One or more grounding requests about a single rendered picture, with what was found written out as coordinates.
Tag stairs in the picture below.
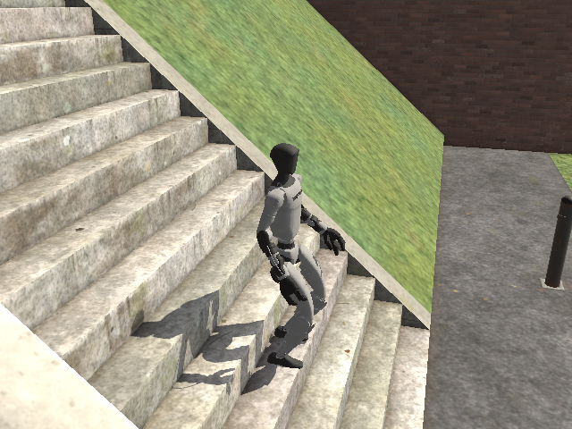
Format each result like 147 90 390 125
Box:
0 0 430 429

